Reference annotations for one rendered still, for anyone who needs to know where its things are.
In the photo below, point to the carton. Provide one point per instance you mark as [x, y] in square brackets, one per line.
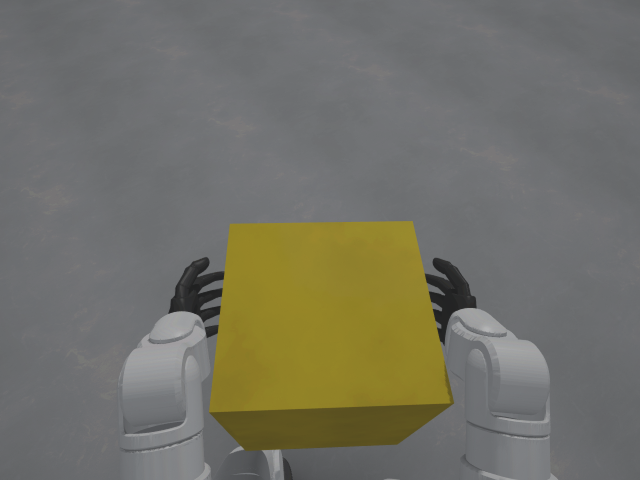
[326, 337]

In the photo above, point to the left robot forearm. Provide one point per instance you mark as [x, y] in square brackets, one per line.
[159, 402]

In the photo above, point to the left robot hand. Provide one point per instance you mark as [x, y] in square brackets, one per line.
[186, 293]

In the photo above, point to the right robot forearm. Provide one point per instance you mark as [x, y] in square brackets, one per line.
[507, 399]

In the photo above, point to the left robot thigh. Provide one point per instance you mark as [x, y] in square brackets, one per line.
[251, 465]

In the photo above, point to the right robot hand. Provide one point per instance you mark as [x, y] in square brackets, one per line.
[457, 294]

